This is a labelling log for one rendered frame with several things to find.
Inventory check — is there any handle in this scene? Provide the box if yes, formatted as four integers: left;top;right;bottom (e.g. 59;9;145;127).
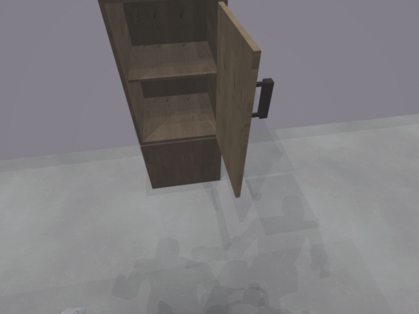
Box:
252;78;274;119

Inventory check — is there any cupboard door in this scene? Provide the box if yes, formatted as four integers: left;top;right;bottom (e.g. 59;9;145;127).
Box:
216;1;261;198

